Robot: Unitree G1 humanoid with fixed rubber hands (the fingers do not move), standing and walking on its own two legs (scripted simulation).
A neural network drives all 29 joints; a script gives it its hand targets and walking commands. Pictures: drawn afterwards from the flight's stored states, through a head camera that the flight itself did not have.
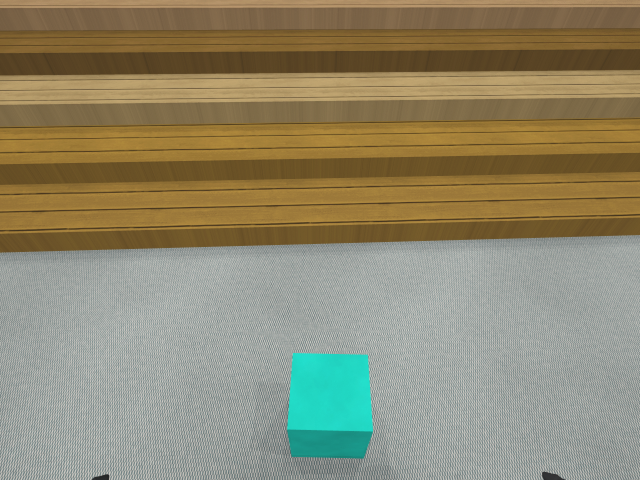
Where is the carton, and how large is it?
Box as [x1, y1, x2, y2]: [287, 353, 372, 458]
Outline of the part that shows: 293,353 287,425 291,455 363,458 372,432 367,355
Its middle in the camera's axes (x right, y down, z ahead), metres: +0.02 +0.48 +1.10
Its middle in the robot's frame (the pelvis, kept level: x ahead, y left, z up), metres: +0.45 -0.02 -0.66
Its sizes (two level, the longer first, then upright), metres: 0.210 0.200 0.250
